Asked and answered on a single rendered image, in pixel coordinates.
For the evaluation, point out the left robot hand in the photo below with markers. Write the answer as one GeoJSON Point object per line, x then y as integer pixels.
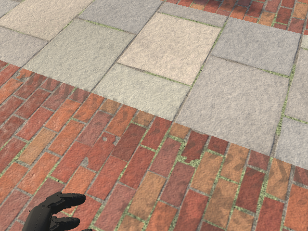
{"type": "Point", "coordinates": [40, 217]}

